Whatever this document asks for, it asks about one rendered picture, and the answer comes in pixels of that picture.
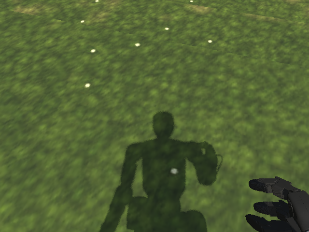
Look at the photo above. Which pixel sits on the right robot hand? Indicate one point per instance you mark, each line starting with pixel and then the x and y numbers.
pixel 294 215

